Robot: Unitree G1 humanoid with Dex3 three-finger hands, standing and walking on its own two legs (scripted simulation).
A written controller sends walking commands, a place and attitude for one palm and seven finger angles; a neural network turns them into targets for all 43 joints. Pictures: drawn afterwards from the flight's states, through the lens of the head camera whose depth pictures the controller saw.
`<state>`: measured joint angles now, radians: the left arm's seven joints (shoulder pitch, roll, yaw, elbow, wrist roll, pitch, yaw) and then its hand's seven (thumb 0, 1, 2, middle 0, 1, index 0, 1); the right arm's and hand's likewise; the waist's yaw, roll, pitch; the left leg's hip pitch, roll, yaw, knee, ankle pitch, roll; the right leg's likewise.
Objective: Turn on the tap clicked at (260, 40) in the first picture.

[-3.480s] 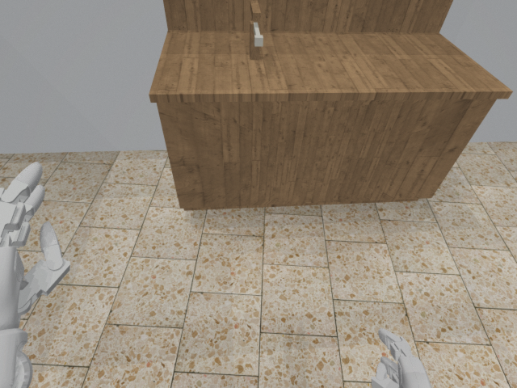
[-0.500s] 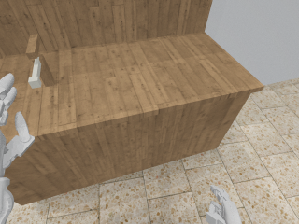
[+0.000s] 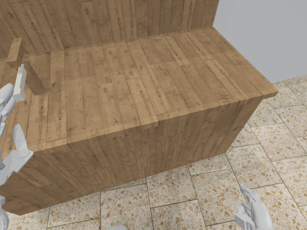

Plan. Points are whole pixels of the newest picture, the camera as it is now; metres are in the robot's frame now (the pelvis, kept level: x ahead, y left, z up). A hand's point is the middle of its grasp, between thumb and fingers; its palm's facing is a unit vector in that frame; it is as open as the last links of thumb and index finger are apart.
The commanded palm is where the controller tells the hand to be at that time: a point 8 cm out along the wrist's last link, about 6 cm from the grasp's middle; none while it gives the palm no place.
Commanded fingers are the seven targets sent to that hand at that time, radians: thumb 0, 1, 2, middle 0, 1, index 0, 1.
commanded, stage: come to a stop and stand still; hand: left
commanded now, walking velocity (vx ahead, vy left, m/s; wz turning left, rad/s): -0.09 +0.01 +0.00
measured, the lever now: (17, 95) +0.46 +0.43 +0.06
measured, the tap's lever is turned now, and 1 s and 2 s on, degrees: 0 0 0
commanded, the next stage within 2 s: look again from close up in 0.78 s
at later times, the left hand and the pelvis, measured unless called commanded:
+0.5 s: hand (7, 183) +0.17 +0.24 +0.17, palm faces +0.38 -0.83 -0.40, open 7.4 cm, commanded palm +0.13 +0.28 +0.18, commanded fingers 0.00 0.90 0.90 -0.20 -0.30 -0.20 -0.30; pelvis -0.04 +0.01 +0.00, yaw -1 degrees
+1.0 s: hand out of the picture +0.20 +0.30 +0.21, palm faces +0.48 -0.76 -0.43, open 7.4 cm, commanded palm +0.12 +0.29 +0.18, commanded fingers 0.00 0.90 0.90 -0.20 -0.30 -0.20 -0.30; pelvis -0.05 +0.02 +0.00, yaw -3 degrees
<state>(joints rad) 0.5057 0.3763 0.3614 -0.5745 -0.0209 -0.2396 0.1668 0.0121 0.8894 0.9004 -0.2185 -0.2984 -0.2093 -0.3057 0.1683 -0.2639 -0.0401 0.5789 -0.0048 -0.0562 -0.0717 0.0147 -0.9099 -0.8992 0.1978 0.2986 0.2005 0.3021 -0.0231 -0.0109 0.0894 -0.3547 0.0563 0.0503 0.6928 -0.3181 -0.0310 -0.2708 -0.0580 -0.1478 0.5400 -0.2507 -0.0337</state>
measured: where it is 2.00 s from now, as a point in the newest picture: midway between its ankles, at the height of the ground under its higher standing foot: outside the picture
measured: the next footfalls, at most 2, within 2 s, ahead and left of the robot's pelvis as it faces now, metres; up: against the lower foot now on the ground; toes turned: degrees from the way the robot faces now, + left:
left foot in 0.04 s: +0.07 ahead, +0.13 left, +0.00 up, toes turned -2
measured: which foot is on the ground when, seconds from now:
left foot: up 0.00-0.02, down 0.04-1.00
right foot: down 0.00-1.00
